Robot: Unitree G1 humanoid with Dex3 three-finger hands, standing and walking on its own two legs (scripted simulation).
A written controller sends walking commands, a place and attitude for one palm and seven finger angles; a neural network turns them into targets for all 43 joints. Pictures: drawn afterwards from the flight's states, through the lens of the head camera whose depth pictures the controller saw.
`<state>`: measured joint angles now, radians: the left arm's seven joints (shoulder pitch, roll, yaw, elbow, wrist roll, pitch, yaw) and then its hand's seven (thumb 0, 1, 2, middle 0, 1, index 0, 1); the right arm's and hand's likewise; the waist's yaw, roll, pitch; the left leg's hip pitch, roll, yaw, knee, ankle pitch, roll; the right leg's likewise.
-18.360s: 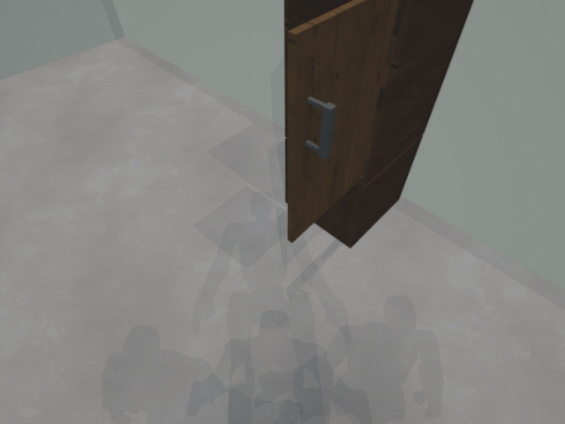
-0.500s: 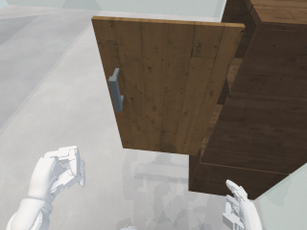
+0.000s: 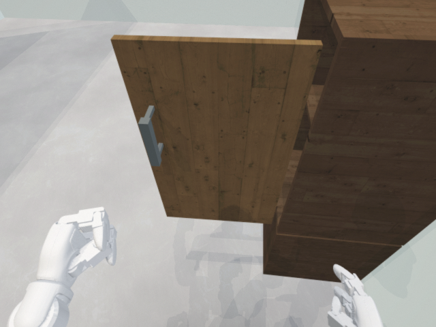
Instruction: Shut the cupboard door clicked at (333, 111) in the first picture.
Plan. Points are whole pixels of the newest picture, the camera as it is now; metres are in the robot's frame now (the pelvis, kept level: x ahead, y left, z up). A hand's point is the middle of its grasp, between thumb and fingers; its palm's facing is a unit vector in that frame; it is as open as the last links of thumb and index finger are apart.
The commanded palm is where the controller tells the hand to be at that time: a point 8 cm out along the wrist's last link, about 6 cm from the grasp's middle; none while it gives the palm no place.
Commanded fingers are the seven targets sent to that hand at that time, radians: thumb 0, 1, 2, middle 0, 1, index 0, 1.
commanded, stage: bring the fist close to the handle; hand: left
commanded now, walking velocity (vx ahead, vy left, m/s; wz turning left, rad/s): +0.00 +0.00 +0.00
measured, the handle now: (153, 136) +0.47 +0.17 +0.09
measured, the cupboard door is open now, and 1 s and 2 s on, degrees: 91 91 88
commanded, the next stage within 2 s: push the door shut along its arc in 1.50 s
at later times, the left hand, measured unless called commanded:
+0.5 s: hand (132, 216) +0.28 +0.16 +0.09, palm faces -0.04 -1.00 -0.05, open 3.1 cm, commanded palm +0.26 +0.22 +0.09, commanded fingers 0.00 0.90 0.90 -1.30 -1.50 -1.30 -1.50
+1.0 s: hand (148, 181) +0.35 +0.15 +0.09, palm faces -0.02 -1.00 -0.03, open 3.1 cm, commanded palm +0.32 +0.20 +0.09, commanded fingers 0.00 0.90 0.90 -1.30 -1.50 -1.30 -1.50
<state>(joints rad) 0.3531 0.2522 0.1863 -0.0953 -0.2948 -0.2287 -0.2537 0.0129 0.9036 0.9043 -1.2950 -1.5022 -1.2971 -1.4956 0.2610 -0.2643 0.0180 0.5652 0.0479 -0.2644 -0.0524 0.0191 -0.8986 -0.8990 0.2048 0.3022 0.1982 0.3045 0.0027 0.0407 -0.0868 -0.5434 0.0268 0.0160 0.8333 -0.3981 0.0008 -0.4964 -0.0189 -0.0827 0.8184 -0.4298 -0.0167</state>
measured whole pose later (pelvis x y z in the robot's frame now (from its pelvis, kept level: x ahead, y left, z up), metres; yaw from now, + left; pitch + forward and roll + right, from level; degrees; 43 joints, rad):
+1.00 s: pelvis +0.01 +0.00 +0.01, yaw -1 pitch +7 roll +0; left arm -0.14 0.22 0.15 0.30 -0.22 -0.21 -0.14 0.01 0.90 0.90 -1.30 -1.50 -1.30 -1.50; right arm 0.24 -0.25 0.02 0.62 0.04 -0.16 -0.03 0.02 -0.90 -0.90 0.21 0.30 0.20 0.30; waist -0.02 0.03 -0.07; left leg -0.52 0.03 0.04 0.77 -0.38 0.00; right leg -0.50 -0.02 -0.05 0.78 -0.41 -0.02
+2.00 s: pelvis +0.00 +0.00 +0.01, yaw -1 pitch +9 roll +0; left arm -0.51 0.29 0.19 0.76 -0.20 -0.29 -0.23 0.01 0.90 0.90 -1.31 -1.50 -1.32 -1.50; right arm 0.28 -0.27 0.01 0.64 0.05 -0.06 -0.03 0.01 -0.90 -0.90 0.20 0.30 0.20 0.30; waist -0.06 0.02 -0.06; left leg -0.57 0.03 0.04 0.77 -0.37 0.00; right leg -0.54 -0.01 -0.05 0.78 -0.40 -0.02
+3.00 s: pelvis -0.01 +0.02 -0.02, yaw -3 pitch +20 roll -2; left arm -1.09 0.47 0.26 1.22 -0.11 -0.26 -0.42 0.01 0.91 0.90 -1.29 -1.50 -1.30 -1.50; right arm 0.42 -0.29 0.02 0.67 0.00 -0.05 -0.01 0.01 -0.90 -0.90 0.21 0.30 0.20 0.30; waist -0.22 0.04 -0.07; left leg -0.87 0.05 0.05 0.94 -0.41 0.02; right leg -0.83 0.00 -0.04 0.90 -0.40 0.00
